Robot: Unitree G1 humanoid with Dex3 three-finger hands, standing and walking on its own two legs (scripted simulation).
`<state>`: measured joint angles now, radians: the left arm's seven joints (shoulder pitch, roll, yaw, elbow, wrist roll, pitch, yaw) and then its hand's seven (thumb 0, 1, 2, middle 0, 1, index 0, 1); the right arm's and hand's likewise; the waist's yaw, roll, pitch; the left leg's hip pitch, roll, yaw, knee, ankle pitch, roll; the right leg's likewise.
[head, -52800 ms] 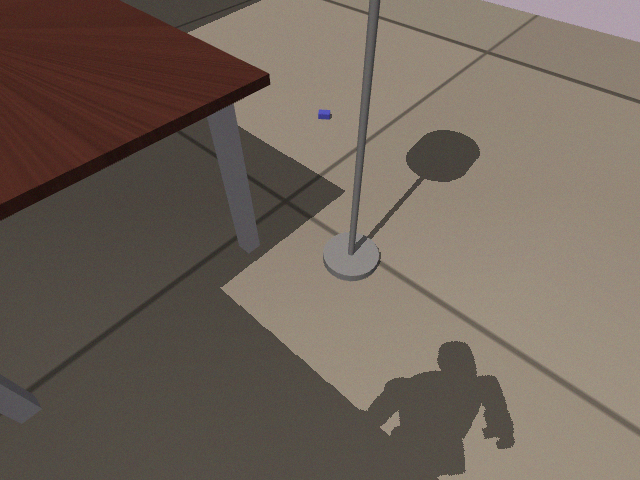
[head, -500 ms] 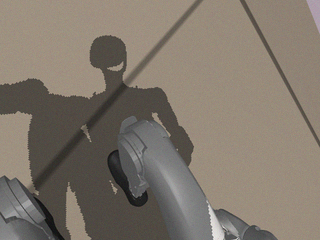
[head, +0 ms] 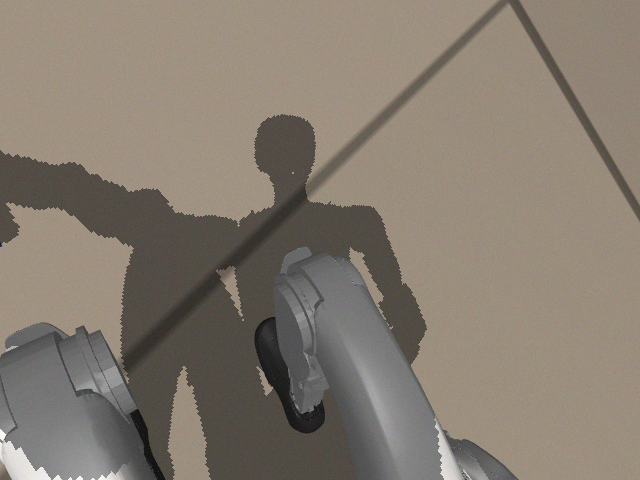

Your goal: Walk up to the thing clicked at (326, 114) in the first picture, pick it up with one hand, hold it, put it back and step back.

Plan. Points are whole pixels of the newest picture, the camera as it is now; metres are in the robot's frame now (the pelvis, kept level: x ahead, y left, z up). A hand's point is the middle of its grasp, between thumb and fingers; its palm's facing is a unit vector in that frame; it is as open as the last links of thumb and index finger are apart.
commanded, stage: withdraw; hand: left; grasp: from above
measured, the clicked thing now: out of the picture +0.43 +0.30 -0.31
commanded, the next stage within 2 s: home in 0.58 s
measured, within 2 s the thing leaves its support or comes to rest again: neither
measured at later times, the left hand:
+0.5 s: hand out of the picture +0.42 +0.35 -0.14, palm faces -0.51 -0.21 -0.84, open 13.2 cm
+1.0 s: hand out of the picture +0.39 +0.36 -0.13, palm faces -0.27 -0.32 -0.91, open 11.0 cm
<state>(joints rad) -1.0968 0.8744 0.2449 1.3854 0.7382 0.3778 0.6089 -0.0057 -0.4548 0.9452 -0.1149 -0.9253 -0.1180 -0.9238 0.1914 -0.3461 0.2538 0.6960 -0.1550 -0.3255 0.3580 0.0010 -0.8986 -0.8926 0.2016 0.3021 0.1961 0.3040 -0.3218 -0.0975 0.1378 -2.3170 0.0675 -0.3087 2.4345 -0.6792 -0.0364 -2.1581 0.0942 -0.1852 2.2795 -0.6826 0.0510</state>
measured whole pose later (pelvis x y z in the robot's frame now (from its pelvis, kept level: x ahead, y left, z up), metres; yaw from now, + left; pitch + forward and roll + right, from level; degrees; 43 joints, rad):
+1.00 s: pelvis +0.00 -0.01 +0.01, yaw +7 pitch +34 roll -8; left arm -0.72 0.65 0.08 1.02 0.92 -0.04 0.26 0.00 0.10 0.93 -0.24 -0.61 -0.23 -0.63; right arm 0.13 -0.24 0.04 0.69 -0.10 -0.06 0.12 0.00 -0.90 -0.89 0.20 0.30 0.20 0.30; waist -0.15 -0.01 -0.08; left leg -2.29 0.05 -0.17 2.34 -0.65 -0.03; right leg -2.17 0.04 -0.08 2.28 -0.71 0.04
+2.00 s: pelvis +0.08 +0.01 +0.37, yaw +17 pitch +14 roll -3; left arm 0.45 0.22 0.05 -0.09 -0.07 0.44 0.06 0.01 0.91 0.90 -0.21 -0.30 -0.20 -0.30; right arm 0.29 -0.21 0.04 0.53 0.03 -0.17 -0.18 0.01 -0.90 -0.90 0.21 0.30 0.20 0.30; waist -0.07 0.05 -0.19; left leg -0.85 0.05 -0.06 1.08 -0.48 -0.02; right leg -0.75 0.00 -0.06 1.01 -0.52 0.01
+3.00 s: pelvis +0.09 +0.01 +0.38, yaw +18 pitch +10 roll -2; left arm 0.50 0.22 0.03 -0.12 -0.06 0.44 0.02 0.01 0.91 0.90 -0.20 -0.30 -0.20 -0.30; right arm 0.28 -0.22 0.03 0.53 0.00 -0.22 -0.18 0.01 -0.90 -0.90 0.21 0.30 0.20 0.30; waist -0.04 0.04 -0.15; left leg -0.72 0.04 -0.06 1.01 -0.47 -0.02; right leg -0.63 -0.01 -0.06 0.95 -0.51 0.02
